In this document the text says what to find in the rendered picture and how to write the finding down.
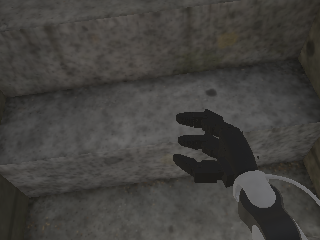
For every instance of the robot right forearm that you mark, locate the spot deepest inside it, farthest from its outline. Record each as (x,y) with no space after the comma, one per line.
(261,208)

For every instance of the robot right hand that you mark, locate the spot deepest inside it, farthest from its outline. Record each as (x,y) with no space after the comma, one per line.
(232,151)

